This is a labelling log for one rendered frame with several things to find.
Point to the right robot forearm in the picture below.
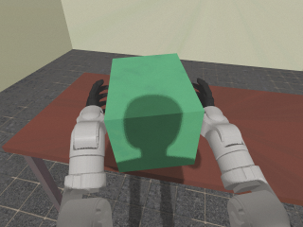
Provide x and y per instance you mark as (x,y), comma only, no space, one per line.
(239,172)

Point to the carton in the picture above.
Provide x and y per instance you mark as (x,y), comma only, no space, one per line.
(153,115)

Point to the right robot upper arm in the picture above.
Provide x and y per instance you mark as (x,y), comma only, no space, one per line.
(256,209)

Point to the robot right hand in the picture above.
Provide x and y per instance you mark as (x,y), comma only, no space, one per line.
(204,94)

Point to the table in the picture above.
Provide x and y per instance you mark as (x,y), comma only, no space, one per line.
(271,126)

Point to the left robot forearm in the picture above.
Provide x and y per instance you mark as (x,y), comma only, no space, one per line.
(87,150)

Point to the left robot upper arm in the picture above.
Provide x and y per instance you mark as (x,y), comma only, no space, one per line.
(90,212)

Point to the robot left hand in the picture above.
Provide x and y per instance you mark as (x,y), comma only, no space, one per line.
(95,96)

